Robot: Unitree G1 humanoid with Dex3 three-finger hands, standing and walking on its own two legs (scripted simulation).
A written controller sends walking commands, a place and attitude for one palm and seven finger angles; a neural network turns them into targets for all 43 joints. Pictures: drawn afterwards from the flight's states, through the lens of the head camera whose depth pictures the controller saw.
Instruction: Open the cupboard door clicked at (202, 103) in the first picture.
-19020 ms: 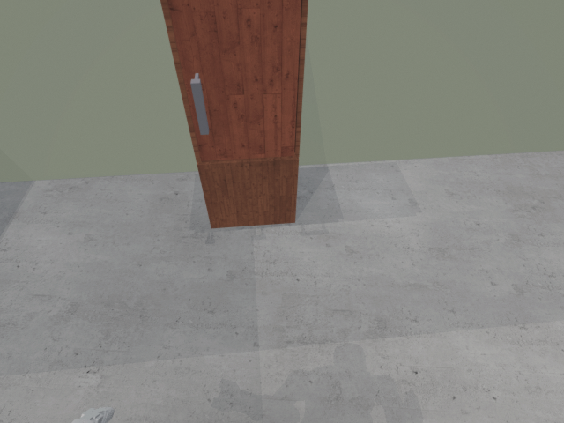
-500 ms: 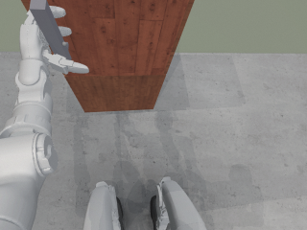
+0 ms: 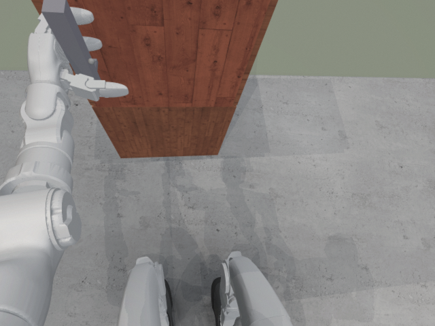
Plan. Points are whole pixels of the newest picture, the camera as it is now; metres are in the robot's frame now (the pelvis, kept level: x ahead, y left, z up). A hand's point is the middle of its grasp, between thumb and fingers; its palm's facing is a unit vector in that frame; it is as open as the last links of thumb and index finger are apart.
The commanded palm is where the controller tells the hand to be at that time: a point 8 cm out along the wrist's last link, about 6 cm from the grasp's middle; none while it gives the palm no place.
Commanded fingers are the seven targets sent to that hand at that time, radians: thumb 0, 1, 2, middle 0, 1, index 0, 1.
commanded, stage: close the thumb around the handle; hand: left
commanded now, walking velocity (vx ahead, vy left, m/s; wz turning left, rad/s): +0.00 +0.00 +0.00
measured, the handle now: (79, 42) +0.60 +0.18 +0.04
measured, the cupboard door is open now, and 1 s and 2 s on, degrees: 0 9 51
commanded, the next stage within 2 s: pull the door open along its arc in 0.52 s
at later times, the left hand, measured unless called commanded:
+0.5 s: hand (91, 60) +0.56 +0.16 +0.05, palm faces +0.01 -1.00 +0.00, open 5.9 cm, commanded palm +0.53 +0.18 +0.05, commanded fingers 0.00 0.90 0.90 -0.40 -1.35 -0.40 -1.35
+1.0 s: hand (98, 89) +0.50 +0.15 +0.05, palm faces -0.01 -1.00 +0.00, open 6.0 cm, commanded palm +0.44 +0.18 +0.05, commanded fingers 0.00 0.90 0.90 -0.40 -1.35 -0.40 -1.35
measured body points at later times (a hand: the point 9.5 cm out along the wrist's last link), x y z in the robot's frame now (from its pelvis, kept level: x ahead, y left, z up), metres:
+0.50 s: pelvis +0.00 +0.00 +0.00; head +0.19 +0.03 +0.41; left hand +0.55 +0.21 +0.05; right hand -0.01 -0.25 -0.11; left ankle +0.04 +0.10 -0.60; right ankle +0.01 -0.11 -0.60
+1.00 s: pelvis +0.02 +0.01 +0.02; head +0.17 +0.02 +0.45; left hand +0.50 +0.20 +0.05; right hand +0.03 -0.25 -0.10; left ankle +0.04 +0.10 -0.60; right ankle +0.01 -0.11 -0.60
